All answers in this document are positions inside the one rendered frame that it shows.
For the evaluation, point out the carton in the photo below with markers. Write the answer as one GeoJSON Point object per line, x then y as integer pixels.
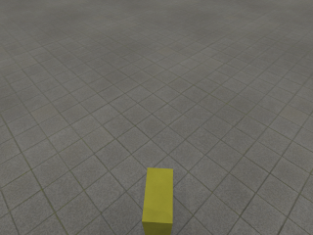
{"type": "Point", "coordinates": [157, 217]}

